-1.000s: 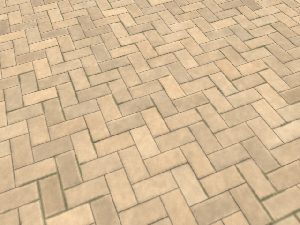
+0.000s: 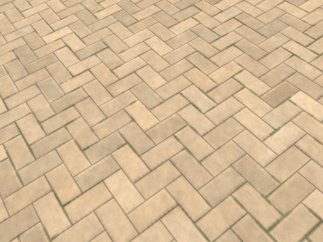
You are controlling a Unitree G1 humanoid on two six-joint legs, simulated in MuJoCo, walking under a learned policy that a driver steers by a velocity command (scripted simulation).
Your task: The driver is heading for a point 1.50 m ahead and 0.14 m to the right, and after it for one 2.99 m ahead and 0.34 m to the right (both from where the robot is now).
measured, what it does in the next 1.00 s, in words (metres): steps on the spot, turning right: left foot, then right foot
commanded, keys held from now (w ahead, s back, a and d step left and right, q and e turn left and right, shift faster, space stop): e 0.42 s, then no key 0.50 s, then w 0.08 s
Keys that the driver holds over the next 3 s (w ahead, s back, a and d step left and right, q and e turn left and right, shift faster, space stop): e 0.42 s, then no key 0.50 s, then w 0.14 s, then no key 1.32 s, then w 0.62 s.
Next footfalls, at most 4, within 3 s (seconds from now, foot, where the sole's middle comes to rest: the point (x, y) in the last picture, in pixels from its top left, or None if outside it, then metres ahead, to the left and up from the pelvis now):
0.18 left None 0.08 0.14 -0.78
0.60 right None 0.02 -0.12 -0.78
0.94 left None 0.08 0.11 -0.78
1.42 left None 0.15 0.07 -0.78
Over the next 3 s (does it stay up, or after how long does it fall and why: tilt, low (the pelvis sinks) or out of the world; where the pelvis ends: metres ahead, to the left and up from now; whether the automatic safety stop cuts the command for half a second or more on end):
stays up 0.23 -0.05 -0.01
